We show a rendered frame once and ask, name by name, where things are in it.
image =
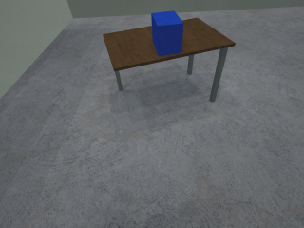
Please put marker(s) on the carton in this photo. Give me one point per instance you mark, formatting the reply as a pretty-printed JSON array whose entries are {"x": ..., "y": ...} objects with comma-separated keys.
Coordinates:
[{"x": 167, "y": 32}]

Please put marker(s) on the table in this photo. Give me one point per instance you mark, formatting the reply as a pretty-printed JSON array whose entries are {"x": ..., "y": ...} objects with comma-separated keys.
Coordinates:
[{"x": 135, "y": 48}]

